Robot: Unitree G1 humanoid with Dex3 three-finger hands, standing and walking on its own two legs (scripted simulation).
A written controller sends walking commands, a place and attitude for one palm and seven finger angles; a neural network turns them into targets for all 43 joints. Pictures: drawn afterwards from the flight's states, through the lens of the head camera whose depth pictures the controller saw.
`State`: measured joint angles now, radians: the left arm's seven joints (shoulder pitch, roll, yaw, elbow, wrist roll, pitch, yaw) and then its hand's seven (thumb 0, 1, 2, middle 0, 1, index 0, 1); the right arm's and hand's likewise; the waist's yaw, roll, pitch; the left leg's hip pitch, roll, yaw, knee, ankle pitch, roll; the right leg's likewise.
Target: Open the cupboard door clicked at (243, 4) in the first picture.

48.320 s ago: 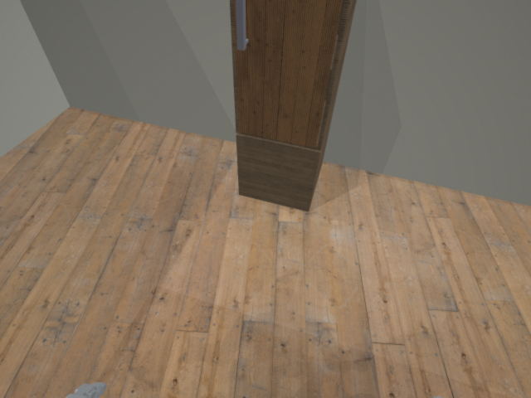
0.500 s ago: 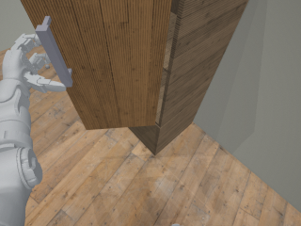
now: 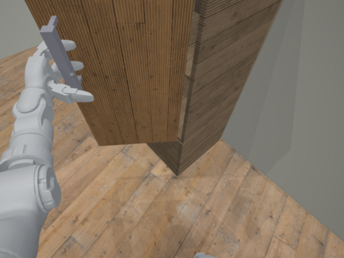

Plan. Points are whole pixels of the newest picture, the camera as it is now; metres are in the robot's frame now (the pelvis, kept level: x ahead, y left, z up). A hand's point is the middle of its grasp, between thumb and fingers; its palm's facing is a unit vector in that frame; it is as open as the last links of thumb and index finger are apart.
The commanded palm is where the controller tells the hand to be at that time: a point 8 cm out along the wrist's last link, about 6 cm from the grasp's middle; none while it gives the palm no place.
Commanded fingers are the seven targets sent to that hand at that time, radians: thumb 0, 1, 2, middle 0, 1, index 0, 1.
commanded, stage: slide the fingers in behind the handle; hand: left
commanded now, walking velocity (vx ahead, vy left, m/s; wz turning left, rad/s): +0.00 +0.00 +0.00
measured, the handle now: (66, 59) +0.55 +0.22 +0.14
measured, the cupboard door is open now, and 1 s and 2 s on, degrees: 54 54 86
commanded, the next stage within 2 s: close the thumb around the handle in 0.42 s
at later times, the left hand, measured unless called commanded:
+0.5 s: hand (72, 76) +0.49 +0.20 +0.14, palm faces +0.03 -1.00 +0.00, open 13.9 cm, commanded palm +0.47 +0.25 +0.14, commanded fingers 0.00 -0.50 0.30 -0.30 -1.20 -0.30 -1.20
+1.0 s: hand (72, 75) +0.49 +0.20 +0.14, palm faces +0.05 -1.00 +0.00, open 8.1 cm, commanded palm +0.46 +0.24 +0.14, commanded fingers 0.00 0.90 0.90 -0.40 -1.35 -0.40 -1.35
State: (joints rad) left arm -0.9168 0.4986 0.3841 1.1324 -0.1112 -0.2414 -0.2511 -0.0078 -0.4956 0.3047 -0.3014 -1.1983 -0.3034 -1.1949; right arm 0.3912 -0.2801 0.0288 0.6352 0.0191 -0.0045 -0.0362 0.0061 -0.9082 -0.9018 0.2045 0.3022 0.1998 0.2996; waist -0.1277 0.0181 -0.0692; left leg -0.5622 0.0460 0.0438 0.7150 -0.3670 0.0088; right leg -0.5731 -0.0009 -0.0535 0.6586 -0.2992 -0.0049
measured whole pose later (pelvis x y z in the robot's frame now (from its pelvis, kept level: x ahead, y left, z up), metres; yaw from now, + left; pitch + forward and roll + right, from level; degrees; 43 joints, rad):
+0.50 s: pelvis +0.00 +0.00 +0.00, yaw +0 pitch +12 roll -1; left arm -0.92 0.51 0.38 1.15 -0.12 -0.24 -0.26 -0.01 -0.50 0.30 -0.30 -1.20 -0.30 -1.20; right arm 0.41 -0.29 0.03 0.65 0.02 -0.01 -0.04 0.01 -0.91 -0.90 0.20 0.30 0.20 0.30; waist -0.13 0.02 -0.06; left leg -0.57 0.04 0.05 0.71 -0.36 0.01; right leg -0.58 0.00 -0.05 0.65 -0.29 0.00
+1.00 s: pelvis +0.01 +0.00 +0.00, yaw +0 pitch +12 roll -1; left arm -0.87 0.45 0.35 1.07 -0.14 -0.24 -0.22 0.00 0.37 0.68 -0.34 -1.29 -0.33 -1.29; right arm 0.40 -0.27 0.02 0.66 0.02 0.00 -0.03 0.01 -0.91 -0.90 0.20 0.30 0.20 0.30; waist -0.11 0.03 -0.08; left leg -0.54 0.04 0.05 0.71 -0.37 0.01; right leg -0.55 0.00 -0.05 0.65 -0.30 0.00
